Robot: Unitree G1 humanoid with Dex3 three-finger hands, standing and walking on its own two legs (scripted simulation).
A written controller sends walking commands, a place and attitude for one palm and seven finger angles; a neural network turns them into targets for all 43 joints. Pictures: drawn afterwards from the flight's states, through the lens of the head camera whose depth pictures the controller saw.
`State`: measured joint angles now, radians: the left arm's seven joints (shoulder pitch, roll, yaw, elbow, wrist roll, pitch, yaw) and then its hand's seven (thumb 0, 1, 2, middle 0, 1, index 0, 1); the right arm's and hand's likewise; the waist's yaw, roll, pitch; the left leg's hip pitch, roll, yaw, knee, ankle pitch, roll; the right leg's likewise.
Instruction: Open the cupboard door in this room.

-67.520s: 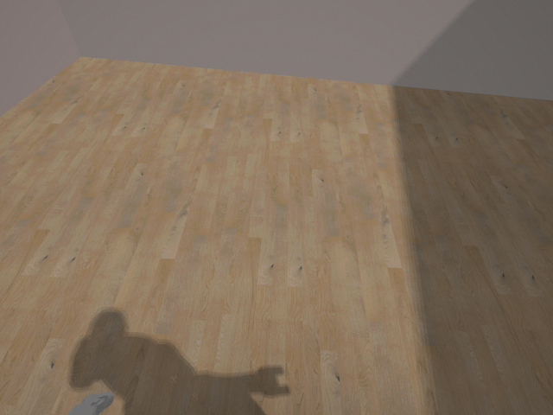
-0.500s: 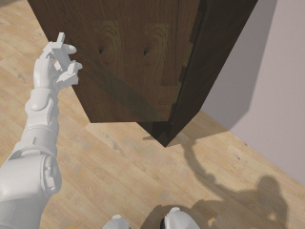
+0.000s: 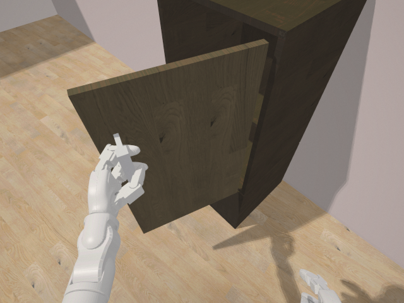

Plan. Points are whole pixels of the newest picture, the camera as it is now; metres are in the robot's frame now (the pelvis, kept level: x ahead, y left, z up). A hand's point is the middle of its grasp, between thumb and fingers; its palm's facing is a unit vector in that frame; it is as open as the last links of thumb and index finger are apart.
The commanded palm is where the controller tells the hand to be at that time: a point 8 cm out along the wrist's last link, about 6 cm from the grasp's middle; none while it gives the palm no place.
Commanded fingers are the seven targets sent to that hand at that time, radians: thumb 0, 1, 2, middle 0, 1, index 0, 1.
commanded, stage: pull the door open along its arc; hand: left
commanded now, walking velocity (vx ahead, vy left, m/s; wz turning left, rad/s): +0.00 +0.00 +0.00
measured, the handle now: (127, 164) +0.38 +0.16 +0.06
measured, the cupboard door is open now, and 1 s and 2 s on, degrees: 72 91 92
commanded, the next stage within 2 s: open thumb and fingers to let go in 0.48 s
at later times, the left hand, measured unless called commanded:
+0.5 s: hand (177, 218) +0.26 +0.05 +0.07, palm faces +0.40 -0.92 -0.04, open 6.1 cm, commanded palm +0.19 +0.08 +0.06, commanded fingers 0.00 0.90 0.90 -0.40 -1.35 -0.40 -1.35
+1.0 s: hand (172, 222) +0.25 +0.06 +0.07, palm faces +0.42 -0.91 -0.02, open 10.6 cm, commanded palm +0.21 +0.09 +0.06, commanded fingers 0.00 -0.50 0.30 -0.30 -1.20 -0.30 -1.20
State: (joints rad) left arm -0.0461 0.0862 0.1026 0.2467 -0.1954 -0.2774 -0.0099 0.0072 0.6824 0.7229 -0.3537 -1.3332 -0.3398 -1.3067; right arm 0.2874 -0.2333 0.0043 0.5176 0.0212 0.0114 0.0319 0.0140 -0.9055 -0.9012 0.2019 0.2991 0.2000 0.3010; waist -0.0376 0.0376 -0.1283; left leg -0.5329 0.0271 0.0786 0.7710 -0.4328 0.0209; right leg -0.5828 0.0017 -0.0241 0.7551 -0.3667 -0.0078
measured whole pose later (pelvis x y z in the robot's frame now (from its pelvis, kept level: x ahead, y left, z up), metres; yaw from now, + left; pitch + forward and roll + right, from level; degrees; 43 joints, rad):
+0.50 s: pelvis +0.01 -0.05 +0.00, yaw +4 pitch +6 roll +1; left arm 0.30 -0.07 -0.24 -0.10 0.07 -0.12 0.50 0.00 0.67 0.75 -0.33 -1.29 -0.35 -1.34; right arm 0.22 -0.18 0.02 0.53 -0.06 0.07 0.00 0.02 -0.90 -0.90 0.20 0.30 0.20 0.30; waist -0.01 0.05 -0.10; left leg -0.42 0.04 -0.01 0.75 -0.43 -0.04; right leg -0.46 0.01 -0.11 0.77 -0.42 -0.07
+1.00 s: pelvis -0.02 -0.04 +0.00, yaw +5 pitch +6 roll +0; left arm 0.18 -0.08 -0.24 0.01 0.07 -0.18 0.54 0.01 0.01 0.51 -0.34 -1.26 -0.33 -1.26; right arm 0.19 -0.19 0.01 0.56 -0.06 0.00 -0.02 0.02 -0.90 -0.90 0.20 0.30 0.20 0.30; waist 0.00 0.05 -0.08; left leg -0.48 0.01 -0.03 0.80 -0.41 -0.03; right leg -0.51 -0.01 -0.12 0.81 -0.40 -0.06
